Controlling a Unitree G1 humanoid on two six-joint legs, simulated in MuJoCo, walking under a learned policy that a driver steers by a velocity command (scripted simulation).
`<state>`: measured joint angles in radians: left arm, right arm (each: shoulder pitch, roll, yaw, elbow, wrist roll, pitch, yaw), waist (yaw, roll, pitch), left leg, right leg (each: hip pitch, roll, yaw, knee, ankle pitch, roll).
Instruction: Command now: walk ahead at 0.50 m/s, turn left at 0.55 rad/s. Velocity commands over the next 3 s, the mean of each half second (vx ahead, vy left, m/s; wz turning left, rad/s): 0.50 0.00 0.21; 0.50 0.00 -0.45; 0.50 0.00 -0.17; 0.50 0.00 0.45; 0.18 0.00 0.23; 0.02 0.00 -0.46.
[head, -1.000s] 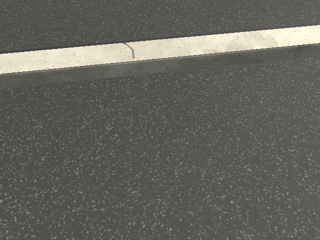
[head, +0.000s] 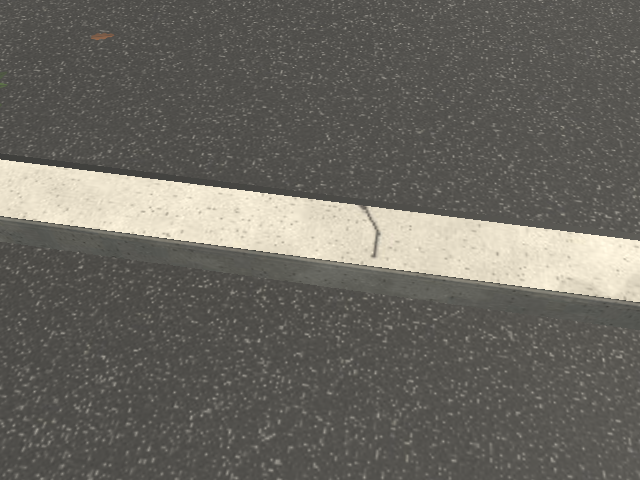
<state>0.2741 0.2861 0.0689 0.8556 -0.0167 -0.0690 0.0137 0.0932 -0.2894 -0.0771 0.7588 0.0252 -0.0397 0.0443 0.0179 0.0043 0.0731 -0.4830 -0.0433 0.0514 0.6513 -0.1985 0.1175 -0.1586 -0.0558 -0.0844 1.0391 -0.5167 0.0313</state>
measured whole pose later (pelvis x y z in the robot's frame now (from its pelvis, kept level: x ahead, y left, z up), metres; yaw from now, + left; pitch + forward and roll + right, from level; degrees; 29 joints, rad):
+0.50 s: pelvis +0.31 -0.03 +0.00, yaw +4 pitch +2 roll +0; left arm 0.09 0.28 0.04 0.74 -0.01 -0.11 -0.05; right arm 0.33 -0.30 -0.06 0.84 -0.01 -0.05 -0.01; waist -0.04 0.01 0.03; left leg -0.10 -0.05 -0.06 0.81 -0.47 0.04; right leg -0.48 0.05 -0.03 0.55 -0.12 -0.08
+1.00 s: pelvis +0.59 +0.01 +0.01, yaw -12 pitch +2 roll +1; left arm 0.34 0.30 0.05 0.74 -0.03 -0.03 0.02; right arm 0.12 -0.26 -0.04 0.68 -0.01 -0.10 0.00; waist 0.04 -0.04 0.00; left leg -0.39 -0.04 -0.02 0.52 -0.18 0.02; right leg -0.34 0.08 0.13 1.10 -0.50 -0.01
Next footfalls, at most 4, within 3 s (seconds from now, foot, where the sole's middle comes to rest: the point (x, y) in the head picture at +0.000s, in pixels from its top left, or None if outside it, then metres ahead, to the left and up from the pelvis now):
0.44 right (388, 464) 0.46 -0.10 -0.75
0.92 left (292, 348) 0.71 0.10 -0.75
1.46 right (472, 232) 0.96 -0.31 -0.64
2.04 left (376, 135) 1.28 -0.10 -0.64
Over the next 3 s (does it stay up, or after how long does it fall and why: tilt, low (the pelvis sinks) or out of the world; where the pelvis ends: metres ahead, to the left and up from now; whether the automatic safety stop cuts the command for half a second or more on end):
stays up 1.33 -0.16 0.13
